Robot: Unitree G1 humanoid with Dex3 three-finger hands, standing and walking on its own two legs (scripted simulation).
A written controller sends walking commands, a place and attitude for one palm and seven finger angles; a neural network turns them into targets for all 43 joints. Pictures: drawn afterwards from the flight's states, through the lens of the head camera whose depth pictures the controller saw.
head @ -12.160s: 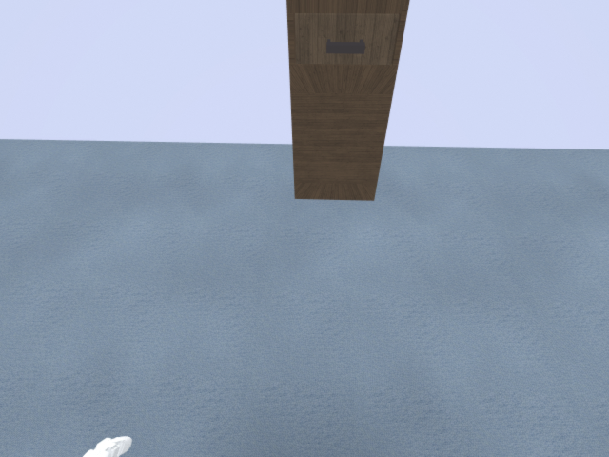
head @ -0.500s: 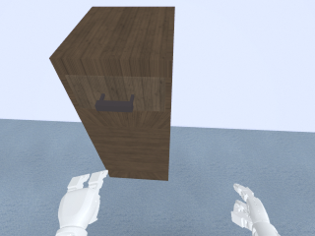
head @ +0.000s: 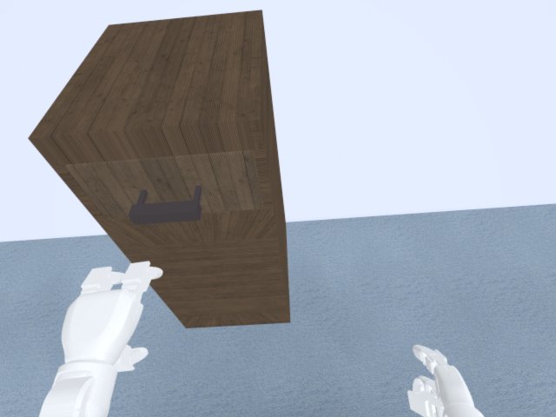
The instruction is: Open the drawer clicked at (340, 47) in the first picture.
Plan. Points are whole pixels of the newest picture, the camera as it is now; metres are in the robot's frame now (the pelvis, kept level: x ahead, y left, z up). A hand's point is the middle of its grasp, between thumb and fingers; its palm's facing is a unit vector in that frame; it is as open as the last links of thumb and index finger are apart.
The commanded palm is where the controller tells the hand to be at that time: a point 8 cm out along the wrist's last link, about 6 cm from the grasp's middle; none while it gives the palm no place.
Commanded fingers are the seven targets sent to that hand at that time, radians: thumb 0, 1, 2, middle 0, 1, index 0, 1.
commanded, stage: raise the hand with hooked fingers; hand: left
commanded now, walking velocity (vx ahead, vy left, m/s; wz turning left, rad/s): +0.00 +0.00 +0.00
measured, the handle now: (168, 202) +0.47 +0.27 +0.00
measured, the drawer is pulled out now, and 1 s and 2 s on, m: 0.00 0.00 0.00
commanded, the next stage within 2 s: move the hooked fingers above the handle in 0.98 s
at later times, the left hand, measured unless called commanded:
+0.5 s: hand (65, 250) +0.29 +0.32 +0.11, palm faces +0.16 -0.07 -0.98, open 13.8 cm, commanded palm +0.26 +0.31 +0.16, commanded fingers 0.00 -0.50 0.30 -0.30 -1.20 -0.30 -1.20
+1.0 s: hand (29, 265) +0.26 +0.35 +0.12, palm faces +0.15 -0.07 -0.99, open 13.9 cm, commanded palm +0.23 +0.34 +0.17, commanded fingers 0.00 -0.50 0.30 -0.30 -1.20 -0.30 -1.20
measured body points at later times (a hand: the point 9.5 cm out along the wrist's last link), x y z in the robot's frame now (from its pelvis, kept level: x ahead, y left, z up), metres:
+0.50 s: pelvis -0.01 +0.07 +0.02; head +0.00 +0.04 +0.47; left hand +0.28 +0.32 +0.16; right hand +0.21 -0.13 -0.08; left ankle -0.02 +0.14 -0.71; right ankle -0.05 -0.05 -0.71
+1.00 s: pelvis -0.04 +0.09 +0.02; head -0.02 +0.07 +0.47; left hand +0.25 +0.35 +0.17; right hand +0.13 -0.13 -0.10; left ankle -0.02 +0.14 -0.71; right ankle -0.05 -0.05 -0.71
